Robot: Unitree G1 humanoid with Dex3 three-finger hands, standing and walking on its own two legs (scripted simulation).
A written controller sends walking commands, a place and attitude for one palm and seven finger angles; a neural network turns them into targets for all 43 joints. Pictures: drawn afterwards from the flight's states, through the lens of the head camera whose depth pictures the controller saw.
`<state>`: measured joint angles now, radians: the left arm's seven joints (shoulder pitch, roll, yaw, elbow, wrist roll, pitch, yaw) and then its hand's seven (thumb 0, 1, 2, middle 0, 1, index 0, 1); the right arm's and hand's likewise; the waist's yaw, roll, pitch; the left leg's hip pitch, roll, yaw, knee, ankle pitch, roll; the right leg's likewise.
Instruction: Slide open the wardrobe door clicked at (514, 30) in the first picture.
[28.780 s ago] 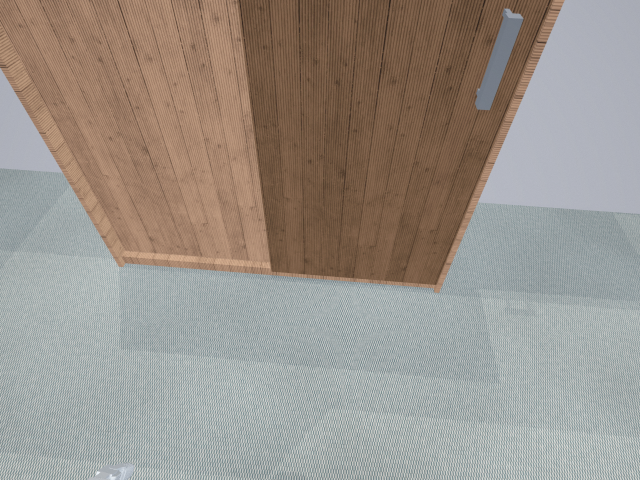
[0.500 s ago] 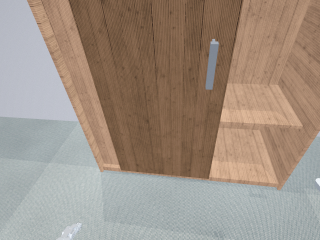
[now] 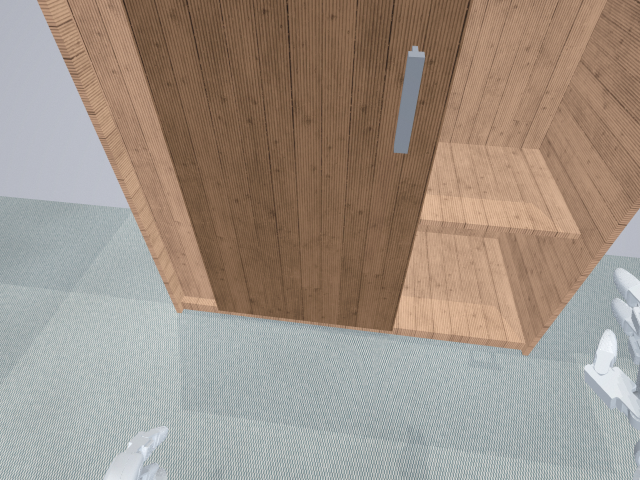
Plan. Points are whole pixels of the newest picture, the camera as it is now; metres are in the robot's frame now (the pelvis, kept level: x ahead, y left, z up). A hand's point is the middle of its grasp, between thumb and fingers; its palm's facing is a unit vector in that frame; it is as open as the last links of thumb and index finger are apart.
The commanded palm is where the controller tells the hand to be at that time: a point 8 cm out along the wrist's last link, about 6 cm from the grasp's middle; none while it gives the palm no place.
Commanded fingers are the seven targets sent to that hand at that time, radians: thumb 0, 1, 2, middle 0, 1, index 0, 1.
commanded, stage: let the arm hang, fingers relaxed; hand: right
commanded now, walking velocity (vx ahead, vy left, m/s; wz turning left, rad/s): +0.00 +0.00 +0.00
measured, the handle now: (407, 100) +0.75 -0.13 +0.15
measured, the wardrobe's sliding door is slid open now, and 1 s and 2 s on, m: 0.45 0.45 0.45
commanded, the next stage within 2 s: look to check the result in 1.04 s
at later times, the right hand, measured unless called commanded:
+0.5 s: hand out of the picture -0.02 -0.22 -0.15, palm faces +0.00 +0.96 -0.27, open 7.3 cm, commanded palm none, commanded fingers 0.00 -0.90 -0.90 0.20 0.30 0.20 0.30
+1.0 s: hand out of the picture +0.11 -0.23 -0.13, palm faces -0.02 +0.95 -0.31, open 7.4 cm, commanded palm none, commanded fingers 0.00 -0.90 -0.90 0.20 0.30 0.20 0.30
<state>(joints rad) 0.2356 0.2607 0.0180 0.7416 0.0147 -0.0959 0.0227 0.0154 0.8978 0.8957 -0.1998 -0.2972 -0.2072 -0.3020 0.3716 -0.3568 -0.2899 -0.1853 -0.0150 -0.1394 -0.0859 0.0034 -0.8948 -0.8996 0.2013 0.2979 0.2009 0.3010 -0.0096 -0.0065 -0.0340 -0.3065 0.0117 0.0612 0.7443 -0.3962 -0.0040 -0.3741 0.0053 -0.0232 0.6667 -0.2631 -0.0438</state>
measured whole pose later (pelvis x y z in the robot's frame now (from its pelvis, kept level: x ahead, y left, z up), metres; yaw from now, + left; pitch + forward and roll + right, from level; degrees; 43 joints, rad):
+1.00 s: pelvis +0.02 +0.01 +0.03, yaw -2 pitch -1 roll +0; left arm 0.08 0.34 0.02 1.12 0.01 -0.01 0.00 0.01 0.90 0.90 -0.20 -0.30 -0.21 -0.30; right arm 0.08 -0.33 0.00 1.11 -0.02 -0.02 0.01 0.00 -0.91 -0.90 0.20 0.30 0.20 0.30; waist 0.02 0.00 0.03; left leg -0.11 0.01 -0.02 0.34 -0.22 -0.02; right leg -0.19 0.04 0.01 0.34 -0.13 -0.03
